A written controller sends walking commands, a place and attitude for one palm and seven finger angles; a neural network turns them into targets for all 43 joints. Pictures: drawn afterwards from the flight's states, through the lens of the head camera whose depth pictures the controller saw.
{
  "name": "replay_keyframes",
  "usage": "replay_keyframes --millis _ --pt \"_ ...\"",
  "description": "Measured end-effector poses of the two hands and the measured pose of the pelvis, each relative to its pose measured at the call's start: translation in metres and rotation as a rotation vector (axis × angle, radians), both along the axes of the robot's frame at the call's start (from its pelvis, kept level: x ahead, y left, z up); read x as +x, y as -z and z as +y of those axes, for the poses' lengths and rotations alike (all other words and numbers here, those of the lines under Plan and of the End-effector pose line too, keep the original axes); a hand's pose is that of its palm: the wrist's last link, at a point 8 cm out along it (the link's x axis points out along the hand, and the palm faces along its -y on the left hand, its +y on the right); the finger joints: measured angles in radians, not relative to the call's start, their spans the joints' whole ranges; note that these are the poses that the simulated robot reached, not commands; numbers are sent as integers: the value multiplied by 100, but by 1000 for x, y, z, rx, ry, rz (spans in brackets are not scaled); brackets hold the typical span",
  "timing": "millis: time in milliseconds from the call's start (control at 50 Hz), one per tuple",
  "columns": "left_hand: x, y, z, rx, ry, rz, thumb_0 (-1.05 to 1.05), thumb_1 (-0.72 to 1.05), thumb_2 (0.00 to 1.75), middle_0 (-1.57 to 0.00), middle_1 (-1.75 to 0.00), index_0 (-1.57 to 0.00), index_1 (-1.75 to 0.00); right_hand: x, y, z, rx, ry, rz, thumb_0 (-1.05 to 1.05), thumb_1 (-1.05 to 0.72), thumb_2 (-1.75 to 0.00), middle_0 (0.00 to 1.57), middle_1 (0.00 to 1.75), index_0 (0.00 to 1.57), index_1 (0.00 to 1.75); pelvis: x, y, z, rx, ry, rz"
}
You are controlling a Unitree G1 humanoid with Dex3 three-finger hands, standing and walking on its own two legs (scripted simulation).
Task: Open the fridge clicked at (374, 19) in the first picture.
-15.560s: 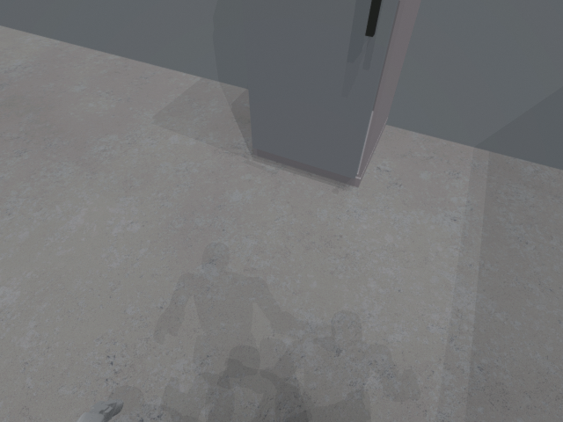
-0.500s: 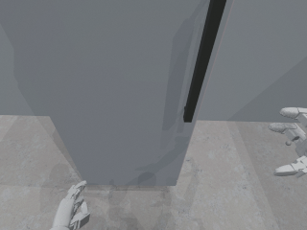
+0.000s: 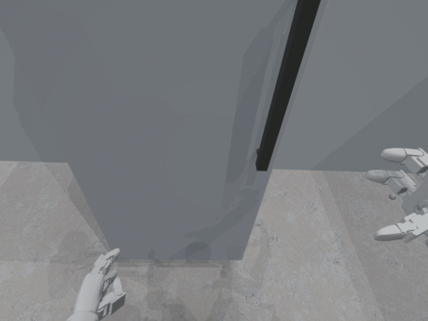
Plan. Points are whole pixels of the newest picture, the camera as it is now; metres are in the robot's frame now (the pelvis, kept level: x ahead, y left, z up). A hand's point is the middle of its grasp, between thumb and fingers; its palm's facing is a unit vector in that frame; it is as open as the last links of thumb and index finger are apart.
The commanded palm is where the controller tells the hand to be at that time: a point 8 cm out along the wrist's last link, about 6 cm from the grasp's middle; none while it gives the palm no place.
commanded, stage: move the hooked fingers beside the handle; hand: right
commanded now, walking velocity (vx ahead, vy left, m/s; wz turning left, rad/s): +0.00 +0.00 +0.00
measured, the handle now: (278, 94) +0.50 -0.11 +0.20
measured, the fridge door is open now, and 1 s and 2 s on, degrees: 0 0 0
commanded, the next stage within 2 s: none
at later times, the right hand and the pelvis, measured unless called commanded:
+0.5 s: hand (358, 172) +0.33 -0.23 +0.16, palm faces +0.02 +1.00 -0.01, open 13.9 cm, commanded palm +0.30 -0.27 +0.16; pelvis -0.01 -0.01 +0.00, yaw +1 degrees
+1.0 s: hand (323, 147) +0.39 -0.19 +0.16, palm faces +0.00 +1.00 -0.01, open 14.0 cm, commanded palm +0.37 -0.24 +0.16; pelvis +0.00 +0.00 +0.00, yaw +1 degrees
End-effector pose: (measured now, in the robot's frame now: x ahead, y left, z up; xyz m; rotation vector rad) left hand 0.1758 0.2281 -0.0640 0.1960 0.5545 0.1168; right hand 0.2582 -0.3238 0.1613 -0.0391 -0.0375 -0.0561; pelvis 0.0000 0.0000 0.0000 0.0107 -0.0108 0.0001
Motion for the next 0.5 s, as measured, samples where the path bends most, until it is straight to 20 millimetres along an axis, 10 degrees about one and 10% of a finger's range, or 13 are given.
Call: replay_keyframes --millis 500 --pt "-27 9 -1 -1 -52 68 1 90 90 -20 -30 -20 -30 47 -2 39 28 -39 -14 -1 50 -30 30 120 31 120 -6 -1 -7 -5 -11 3"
